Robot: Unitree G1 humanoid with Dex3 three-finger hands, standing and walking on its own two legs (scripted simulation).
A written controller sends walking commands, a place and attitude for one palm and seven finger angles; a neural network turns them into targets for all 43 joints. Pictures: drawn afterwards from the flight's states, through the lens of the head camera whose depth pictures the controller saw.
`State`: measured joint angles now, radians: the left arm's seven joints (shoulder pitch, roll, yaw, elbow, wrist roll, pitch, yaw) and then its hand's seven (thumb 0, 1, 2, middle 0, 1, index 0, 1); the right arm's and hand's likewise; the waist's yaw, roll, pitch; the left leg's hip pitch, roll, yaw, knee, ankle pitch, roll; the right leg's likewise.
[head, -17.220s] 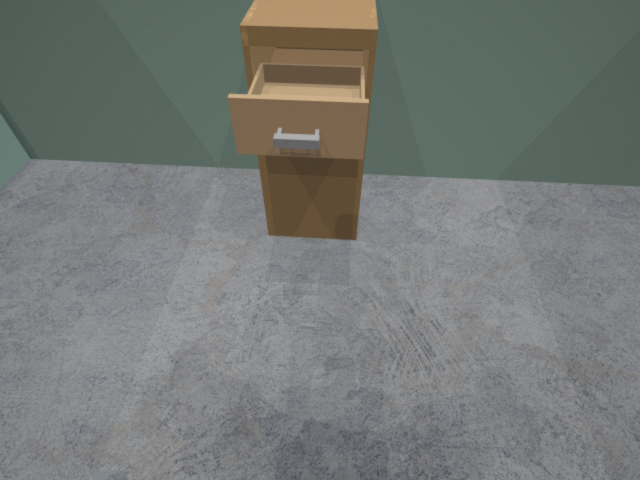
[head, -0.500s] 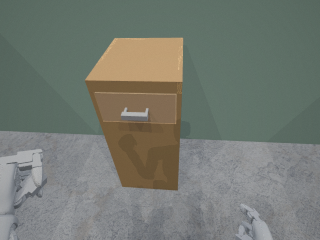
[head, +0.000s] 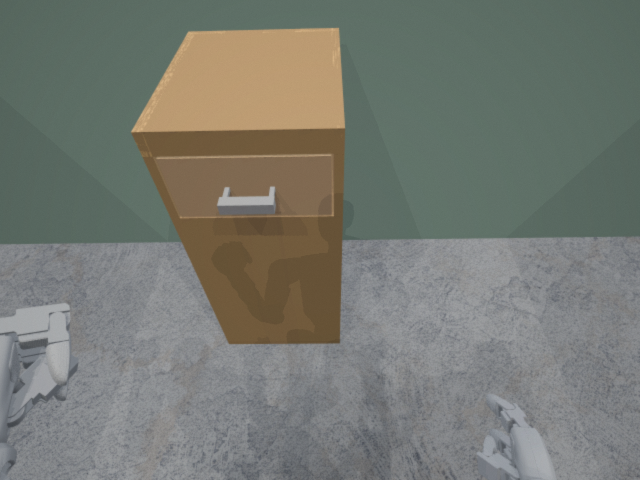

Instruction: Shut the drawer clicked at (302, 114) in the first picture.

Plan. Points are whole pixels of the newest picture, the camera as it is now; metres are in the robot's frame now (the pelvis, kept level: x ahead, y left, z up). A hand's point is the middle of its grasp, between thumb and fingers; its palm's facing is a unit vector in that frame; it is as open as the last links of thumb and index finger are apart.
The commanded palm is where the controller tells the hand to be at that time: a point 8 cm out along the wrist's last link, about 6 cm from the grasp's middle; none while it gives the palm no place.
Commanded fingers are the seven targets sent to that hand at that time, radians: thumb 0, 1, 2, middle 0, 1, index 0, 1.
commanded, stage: step back with the hand held close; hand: left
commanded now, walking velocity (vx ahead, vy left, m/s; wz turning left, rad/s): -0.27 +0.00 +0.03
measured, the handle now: (248, 198) +0.63 +0.19 -0.06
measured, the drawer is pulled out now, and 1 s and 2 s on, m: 0.00 0.00 0.00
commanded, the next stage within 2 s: stop stepping back and stand still in 1.18 s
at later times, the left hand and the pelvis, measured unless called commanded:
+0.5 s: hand (9, 450) +0.12 +0.25 +0.15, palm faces +0.37 -0.81 -0.46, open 3.3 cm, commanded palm +0.06 +0.29 +0.17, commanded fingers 0.00 0.90 0.90 -1.40 -1.60 -1.40 -1.60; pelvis -0.07 +0.01 -0.02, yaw +1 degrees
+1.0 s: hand out of the picture +0.06 +0.26 +0.16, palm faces +0.36 -0.82 -0.46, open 3.3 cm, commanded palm -0.01 +0.30 +0.17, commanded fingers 0.00 0.90 0.90 -1.40 -1.60 -1.40 -1.60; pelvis -0.13 +0.02 -0.02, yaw +3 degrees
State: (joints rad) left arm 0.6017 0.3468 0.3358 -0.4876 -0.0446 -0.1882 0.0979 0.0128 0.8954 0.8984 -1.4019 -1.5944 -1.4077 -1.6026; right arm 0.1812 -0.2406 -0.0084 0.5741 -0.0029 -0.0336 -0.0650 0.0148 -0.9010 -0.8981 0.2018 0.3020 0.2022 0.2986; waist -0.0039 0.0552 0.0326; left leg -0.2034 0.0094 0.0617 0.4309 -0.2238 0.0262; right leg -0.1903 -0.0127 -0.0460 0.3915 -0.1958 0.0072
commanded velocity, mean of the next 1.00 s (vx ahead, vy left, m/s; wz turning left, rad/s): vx -0.34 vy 0.00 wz -0.01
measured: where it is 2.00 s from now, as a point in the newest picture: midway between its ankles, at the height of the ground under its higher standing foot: outside the picture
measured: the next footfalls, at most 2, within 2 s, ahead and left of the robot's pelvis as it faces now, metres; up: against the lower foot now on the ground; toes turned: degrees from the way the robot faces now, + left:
right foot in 1.34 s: -0.26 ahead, -0.09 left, +0.00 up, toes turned -5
left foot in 1.46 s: -0.09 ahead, +0.09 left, +0.00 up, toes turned -4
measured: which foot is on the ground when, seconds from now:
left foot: down 0.00-1.00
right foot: down 0.00-1.00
